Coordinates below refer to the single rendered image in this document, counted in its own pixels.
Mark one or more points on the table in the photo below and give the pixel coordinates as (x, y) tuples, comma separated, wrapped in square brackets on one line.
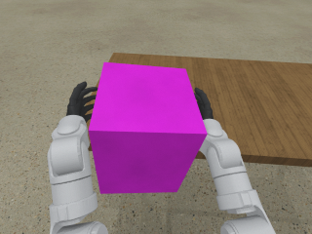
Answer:
[(264, 106)]

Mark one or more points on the left robot forearm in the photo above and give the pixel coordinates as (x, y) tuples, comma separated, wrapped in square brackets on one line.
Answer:
[(70, 172)]

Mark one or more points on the right robot upper arm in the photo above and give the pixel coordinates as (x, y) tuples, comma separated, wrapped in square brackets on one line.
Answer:
[(253, 224)]

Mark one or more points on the left robot upper arm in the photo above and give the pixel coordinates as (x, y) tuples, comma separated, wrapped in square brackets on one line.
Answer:
[(92, 227)]

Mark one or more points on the robot left hand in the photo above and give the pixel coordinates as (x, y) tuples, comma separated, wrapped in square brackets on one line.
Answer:
[(77, 101)]

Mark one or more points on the right robot forearm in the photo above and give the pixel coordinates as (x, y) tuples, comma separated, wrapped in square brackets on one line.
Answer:
[(234, 191)]

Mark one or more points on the robot right hand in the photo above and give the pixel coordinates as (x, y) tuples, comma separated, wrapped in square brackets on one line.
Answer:
[(203, 104)]

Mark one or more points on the carton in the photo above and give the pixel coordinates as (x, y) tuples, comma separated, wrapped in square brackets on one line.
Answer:
[(146, 128)]

